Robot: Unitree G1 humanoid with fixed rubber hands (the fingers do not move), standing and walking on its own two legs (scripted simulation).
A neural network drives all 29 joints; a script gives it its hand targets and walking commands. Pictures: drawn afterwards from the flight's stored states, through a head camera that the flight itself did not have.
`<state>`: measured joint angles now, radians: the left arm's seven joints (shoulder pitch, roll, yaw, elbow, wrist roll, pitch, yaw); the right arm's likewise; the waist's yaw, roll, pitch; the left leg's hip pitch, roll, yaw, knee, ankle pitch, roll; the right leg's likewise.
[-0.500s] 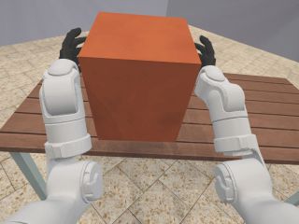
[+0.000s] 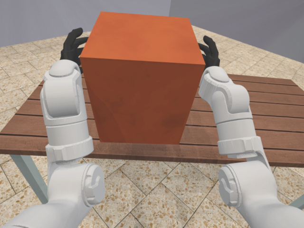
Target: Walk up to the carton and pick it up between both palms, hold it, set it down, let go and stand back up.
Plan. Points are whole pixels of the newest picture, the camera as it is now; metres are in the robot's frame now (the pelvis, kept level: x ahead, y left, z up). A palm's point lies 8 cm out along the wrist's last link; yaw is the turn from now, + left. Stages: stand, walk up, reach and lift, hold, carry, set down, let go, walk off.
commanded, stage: hold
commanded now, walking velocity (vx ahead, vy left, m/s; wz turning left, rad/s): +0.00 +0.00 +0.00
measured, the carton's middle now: (142, 82) +0.39 +0.02 +0.23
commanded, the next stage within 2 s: none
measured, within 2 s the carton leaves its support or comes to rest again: neither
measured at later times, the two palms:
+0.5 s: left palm (74, 69) +0.35 +0.17 +0.27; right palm (209, 75) +0.36 -0.13 +0.28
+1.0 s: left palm (70, 69) +0.35 +0.17 +0.28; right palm (206, 74) +0.36 -0.13 +0.28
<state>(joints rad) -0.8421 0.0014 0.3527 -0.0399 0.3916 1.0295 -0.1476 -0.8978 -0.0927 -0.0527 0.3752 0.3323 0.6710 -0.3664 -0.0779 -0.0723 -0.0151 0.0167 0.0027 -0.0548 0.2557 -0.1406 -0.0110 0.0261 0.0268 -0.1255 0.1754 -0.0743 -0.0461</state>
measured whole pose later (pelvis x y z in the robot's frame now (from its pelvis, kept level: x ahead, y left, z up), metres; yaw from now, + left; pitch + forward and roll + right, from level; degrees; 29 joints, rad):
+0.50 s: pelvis +0.00 +0.00 +0.00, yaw +0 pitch -8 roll -1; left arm -0.83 0.01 0.33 -0.03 0.38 1.01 -0.14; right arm -0.87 -0.08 -0.06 0.37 0.30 0.65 -0.35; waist -0.09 -0.09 0.00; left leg 0.02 0.00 -0.06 0.25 -0.14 -0.01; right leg 0.03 0.03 -0.13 0.16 -0.06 -0.04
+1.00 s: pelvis +0.00 +0.01 +0.00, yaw +0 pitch -8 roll -1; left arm -0.81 0.00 0.31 -0.09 0.38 1.03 -0.12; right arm -0.86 -0.09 -0.06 0.35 0.30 0.65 -0.33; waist -0.09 -0.08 0.02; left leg 0.03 -0.01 -0.05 0.26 -0.14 0.00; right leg 0.05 0.02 -0.12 0.15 -0.06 -0.03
